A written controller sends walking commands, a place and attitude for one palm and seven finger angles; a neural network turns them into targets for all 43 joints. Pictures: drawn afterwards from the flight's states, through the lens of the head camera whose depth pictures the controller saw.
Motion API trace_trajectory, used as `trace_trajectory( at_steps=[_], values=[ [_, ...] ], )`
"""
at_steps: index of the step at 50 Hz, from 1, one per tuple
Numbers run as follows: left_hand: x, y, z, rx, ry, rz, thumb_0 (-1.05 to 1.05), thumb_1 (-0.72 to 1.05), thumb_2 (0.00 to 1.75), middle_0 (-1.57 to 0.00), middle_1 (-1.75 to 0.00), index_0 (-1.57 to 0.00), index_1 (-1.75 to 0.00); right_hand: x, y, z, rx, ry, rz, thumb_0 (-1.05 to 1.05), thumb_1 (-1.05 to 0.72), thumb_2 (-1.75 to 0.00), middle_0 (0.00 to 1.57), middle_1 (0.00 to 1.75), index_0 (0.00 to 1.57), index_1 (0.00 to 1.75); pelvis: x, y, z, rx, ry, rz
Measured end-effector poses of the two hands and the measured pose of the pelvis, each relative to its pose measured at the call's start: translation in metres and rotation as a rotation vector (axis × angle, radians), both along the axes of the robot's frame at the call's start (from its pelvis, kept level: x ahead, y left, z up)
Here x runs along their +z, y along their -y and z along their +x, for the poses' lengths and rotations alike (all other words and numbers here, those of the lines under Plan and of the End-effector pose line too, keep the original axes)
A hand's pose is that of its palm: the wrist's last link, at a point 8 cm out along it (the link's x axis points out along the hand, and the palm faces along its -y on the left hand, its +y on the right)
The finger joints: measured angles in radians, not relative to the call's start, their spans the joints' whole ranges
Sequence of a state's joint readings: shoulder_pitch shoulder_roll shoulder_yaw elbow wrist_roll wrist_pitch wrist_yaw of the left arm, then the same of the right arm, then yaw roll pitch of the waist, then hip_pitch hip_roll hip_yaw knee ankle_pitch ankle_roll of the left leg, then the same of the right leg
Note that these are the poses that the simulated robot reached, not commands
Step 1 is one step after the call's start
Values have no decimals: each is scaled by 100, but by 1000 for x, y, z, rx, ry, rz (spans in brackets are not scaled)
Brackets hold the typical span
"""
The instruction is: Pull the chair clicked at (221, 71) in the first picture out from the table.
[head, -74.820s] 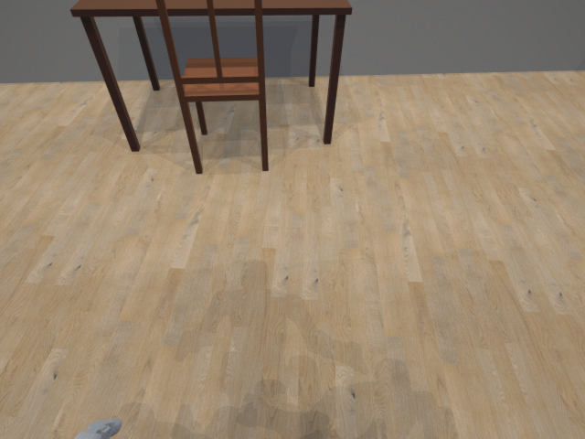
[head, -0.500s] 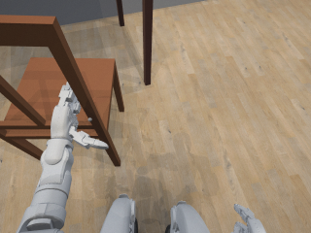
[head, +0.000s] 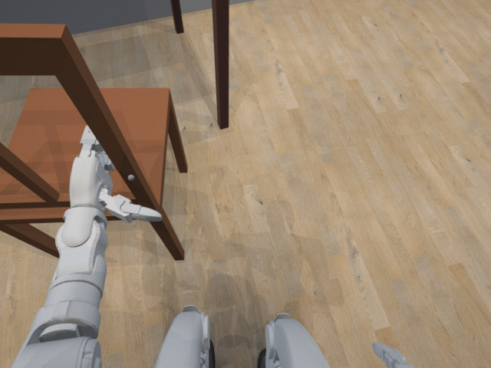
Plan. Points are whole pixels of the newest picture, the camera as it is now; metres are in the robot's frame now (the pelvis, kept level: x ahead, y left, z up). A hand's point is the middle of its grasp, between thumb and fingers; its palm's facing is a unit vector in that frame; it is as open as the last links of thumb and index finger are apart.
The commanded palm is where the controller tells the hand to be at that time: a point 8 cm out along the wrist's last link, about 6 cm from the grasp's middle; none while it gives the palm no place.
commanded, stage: push the fingers through the gap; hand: left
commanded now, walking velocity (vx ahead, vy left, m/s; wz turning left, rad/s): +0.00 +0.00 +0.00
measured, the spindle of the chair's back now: out of the picture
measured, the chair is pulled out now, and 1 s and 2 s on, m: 0.24 0.24 0.28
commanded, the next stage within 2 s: hook a spindle and tug to test in 0.12 s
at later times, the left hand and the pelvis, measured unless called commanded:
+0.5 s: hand (130, 175) +0.41 +0.18 +0.02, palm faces +0.04 -1.00 -0.04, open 16.1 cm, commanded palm +0.39 +0.23 +0.03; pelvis +0.00 +0.00 +0.00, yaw +0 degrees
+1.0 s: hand (131, 174) +0.41 +0.19 +0.02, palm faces +0.06 -1.00 -0.02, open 7.5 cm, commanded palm +0.39 +0.23 +0.03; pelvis +0.00 +0.01 +0.00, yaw +0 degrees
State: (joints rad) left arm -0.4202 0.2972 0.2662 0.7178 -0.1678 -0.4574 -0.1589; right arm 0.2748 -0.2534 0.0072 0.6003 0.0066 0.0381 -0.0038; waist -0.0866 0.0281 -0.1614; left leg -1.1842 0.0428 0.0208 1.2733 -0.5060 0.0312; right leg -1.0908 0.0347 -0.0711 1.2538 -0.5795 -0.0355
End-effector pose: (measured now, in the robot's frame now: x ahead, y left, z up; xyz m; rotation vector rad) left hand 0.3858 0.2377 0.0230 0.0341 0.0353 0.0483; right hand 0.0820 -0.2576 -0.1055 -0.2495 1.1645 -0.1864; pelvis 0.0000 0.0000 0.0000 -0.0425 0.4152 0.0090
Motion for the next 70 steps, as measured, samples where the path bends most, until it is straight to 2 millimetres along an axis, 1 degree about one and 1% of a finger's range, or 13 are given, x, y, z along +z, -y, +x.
trace_trajectory(
  at_steps=[5,11,17,23,26,31,35,41,46,53,55,61,70],
  values=[
    [1,-1,0,6,22,1,-1,-50,30,-6,-8,-6,-8,0,-1,3,12,1,-7,1,-91,-90,21,30,20,30,-1,-1,-1,5,0,-3],
    [2,3,3,-15,31,4,-1,-50,30,-6,-8,-6,-8,0,-2,9,18,15,-8,1,-91,-90,21,30,20,30,-2,-2,-2,7,-1,-6],
    [-4,1,4,0,2,-8,-1,-50,30,-8,-13,-8,-13,1,-4,13,20,25,-9,1,-91,-90,21,30,20,30,-2,-2,-2,6,-1,-5],
    [2,-1,3,3,37,-1,-1,-50,30,-14,-33,-14,-33,0,-5,13,24,19,-6,1,-91,-90,21,30,20,30,-2,-3,-1,6,-3,-8],
    [4,1,2,-10,39,2,-1,-50,30,-19,-47,-19,-46,0,-6,12,22,14,-1,1,-91,-90,21,30,20,30,-1,-4,0,5,-2,-8],
    [0,2,1,-7,12,-13,-1,-47,31,-27,-72,-26,-72,1,-7,12,18,12,2,1,-91,-90,21,30,20,30,0,-4,0,6,2,-7],
    [-2,1,0,4,13,-12,-1,-37,36,-34,-94,-33,-93,2,-7,11,20,15,-2,1,-91,-90,21,30,20,30,0,-5,0,6,2,-8],
    [-1,-1,1,13,25,-10,-1,-11,47,-43,-123,-40,-122,1,-6,11,19,14,-5,1,-91,-90,21,30,20,30,-1,-5,0,5,-2,-10],
    [0,-1,3,17,20,-18,-1,15,58,-42,-131,-42,-134,2,-7,12,14,14,-3,1,-91,-90,21,30,20,30,0,-6,1,3,-1,-9],
    [0,-1,7,0,22,-11,0,53,74,-44,-138,-43,-141,3,-7,13,13,8,-5,1,-91,-90,21,30,20,30,0,-7,4,2,-5,-10],
    [0,-1,7,-5,23,-12,0,62,78,-44,-139,-44,-141,3,-7,13,11,7,-5,1,-91,-90,21,30,20,30,0,-7,5,1,-6,-10],
    [0,1,3,9,9,-29,2,64,79,-39,-142,-40,-143,6,-10,17,-1,18,9,1,-91,-90,21,30,20,30,4,-9,9,-5,-5,-8],
    [1,2,-15,9,1,-14,2,65,79,-37,-144,-36,-144,12,-14,31,14,41,25,1,-91,-90,21,30,20,30,9,-10,16,-8,2,-4]
  ],
)
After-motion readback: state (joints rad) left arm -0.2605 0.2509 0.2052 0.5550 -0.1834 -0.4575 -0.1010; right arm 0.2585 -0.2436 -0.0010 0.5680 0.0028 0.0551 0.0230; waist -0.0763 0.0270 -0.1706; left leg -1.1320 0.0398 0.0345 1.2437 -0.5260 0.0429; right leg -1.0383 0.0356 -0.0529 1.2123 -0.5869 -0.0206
